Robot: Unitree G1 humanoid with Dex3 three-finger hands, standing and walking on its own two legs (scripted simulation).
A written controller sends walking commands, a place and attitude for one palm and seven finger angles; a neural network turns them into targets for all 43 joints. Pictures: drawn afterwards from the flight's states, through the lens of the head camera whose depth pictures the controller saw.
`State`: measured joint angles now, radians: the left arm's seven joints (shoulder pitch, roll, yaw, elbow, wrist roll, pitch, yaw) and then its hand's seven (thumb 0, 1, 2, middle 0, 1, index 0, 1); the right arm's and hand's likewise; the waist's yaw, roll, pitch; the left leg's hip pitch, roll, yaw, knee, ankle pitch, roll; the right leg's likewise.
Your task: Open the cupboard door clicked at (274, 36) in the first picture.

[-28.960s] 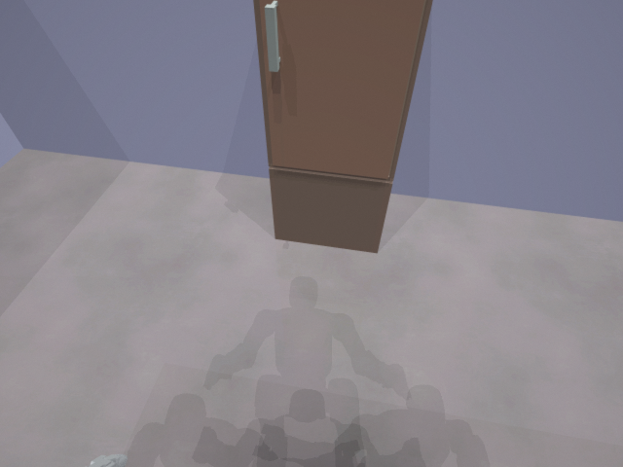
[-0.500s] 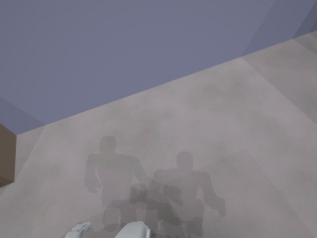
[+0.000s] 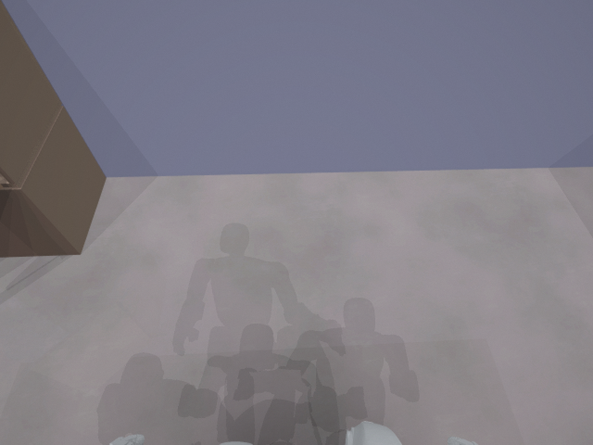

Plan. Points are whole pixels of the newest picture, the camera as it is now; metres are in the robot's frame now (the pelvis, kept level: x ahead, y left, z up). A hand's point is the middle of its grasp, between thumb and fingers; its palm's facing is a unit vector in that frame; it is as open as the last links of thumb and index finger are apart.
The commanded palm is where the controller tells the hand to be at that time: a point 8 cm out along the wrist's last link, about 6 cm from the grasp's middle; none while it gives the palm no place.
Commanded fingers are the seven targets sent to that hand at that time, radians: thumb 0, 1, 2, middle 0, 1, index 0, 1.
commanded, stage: turn to face it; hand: left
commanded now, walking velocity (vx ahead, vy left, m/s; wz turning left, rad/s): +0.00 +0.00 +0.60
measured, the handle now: out of the picture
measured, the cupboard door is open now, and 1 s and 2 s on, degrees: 45 45 45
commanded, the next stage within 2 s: take the last steps up to it in 1.22 s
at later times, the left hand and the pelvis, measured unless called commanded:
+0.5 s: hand out of the picture +0.02 +0.16 -0.16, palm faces +0.34 -0.91 -0.25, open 7.3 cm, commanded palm none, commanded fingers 0.00 0.90 0.90 -0.20 -0.30 -0.20 -0.30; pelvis +0.02 -0.05 +0.00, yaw +20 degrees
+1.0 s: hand out of the picture +0.03 +0.18 -0.15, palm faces +0.56 -0.78 -0.29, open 7.4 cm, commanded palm none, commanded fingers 0.00 0.90 0.90 -0.20 -0.30 -0.20 -0.30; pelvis +0.05 -0.06 -0.01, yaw +35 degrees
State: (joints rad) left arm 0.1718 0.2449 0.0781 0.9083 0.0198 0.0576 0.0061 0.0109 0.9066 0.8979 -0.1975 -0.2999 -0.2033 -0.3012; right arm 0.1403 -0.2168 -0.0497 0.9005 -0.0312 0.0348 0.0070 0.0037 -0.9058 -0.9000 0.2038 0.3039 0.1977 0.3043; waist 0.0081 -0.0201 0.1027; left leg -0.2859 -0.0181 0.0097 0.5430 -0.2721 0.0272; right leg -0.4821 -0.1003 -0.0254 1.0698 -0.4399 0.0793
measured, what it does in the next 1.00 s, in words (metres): steps on the spot, turning left: right foot, then left foot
